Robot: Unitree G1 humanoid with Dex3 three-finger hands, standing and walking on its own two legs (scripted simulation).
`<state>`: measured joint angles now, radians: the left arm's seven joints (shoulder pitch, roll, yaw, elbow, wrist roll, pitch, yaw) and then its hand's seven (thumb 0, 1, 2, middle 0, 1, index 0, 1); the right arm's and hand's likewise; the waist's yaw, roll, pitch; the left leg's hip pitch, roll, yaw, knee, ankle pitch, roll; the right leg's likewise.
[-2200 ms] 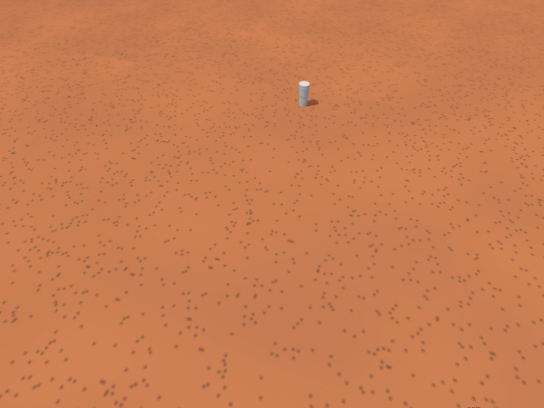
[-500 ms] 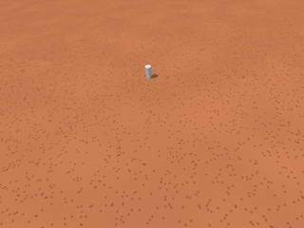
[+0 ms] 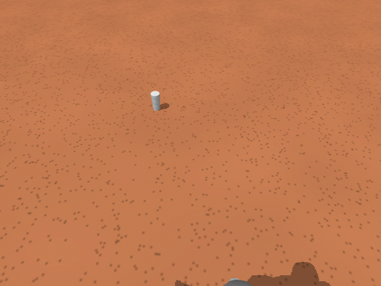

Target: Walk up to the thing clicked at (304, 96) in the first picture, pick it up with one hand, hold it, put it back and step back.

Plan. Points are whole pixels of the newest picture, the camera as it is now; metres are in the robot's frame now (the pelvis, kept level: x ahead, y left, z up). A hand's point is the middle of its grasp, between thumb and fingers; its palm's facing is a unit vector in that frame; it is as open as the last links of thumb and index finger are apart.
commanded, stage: walk up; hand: left
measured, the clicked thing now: (155, 101) +1.60 +0.25 -0.70
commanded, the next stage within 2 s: none
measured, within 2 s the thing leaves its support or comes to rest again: neither
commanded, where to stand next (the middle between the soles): +1.22 +0.04 m, yaw +0 degrees
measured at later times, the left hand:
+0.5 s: hand (103, 232) +0.30 +0.23 -0.13, palm faces +0.01 -0.93 -0.37, open 7.4 cm
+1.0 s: hand (109, 146) +0.61 +0.29 -0.14, palm faces -0.07 -0.94 -0.34, open 7.4 cm
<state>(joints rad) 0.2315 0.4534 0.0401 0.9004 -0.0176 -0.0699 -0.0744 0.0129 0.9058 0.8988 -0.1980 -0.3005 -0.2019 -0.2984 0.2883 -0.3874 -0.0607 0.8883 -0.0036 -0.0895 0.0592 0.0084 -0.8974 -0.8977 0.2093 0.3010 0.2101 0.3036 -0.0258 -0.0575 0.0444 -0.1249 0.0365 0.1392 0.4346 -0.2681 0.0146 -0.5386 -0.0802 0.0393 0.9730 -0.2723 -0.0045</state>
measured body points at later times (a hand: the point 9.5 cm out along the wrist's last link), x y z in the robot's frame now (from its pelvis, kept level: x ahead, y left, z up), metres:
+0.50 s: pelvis +0.28 -0.04 +0.00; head +0.30 -0.05 +0.45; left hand +0.30 +0.28 -0.11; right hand +0.40 -0.36 -0.11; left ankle +0.40 +0.12 -0.69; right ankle +0.25 -0.15 -0.74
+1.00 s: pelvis +0.52 +0.01 +0.00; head +0.54 +0.03 +0.45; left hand +0.61 +0.34 -0.12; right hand +0.56 -0.31 -0.10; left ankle +0.49 +0.10 -0.74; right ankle +0.65 -0.15 -0.69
